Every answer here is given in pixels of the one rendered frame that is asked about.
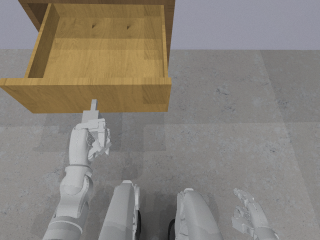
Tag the robot left forearm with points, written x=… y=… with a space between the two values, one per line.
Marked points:
x=70 y=216

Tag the cabinet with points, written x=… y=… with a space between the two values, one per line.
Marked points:
x=36 y=9

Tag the handle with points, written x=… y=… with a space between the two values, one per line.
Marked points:
x=91 y=114

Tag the right robot shin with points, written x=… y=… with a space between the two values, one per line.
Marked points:
x=180 y=226

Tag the robot left hand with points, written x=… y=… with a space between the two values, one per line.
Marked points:
x=85 y=135

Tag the robot right hand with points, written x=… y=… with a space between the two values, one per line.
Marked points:
x=247 y=220

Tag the robot shin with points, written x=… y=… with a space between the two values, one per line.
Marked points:
x=135 y=215
x=180 y=226

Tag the left robot shin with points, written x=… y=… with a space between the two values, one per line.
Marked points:
x=135 y=215

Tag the drawer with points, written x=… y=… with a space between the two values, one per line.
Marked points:
x=113 y=53

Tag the robot right forearm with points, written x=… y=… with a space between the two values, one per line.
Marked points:
x=264 y=233

